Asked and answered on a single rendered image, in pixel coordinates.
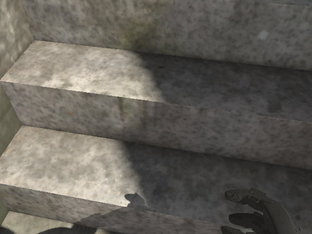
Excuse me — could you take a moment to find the right robot hand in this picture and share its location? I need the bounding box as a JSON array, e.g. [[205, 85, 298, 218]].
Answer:
[[220, 187, 300, 234]]

